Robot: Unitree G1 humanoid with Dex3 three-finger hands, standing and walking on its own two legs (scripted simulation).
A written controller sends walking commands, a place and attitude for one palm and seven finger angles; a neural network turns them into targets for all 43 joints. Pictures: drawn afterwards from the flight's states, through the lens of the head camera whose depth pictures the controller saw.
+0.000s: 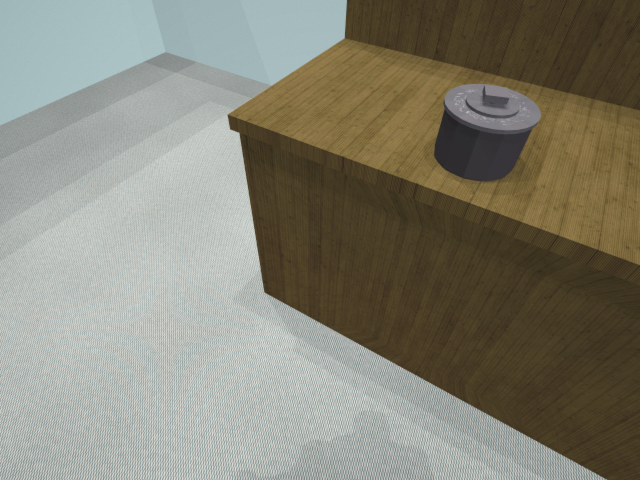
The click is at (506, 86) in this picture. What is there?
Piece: lid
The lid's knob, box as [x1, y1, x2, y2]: [482, 85, 508, 103]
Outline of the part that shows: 484,85 482,91 483,101 499,103 507,102 508,93 506,87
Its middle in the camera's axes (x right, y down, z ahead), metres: +0.32 -0.27 +0.72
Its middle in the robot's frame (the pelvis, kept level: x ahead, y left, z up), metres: +0.74 -0.29 +0.14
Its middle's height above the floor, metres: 0.92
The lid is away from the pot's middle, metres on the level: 0.00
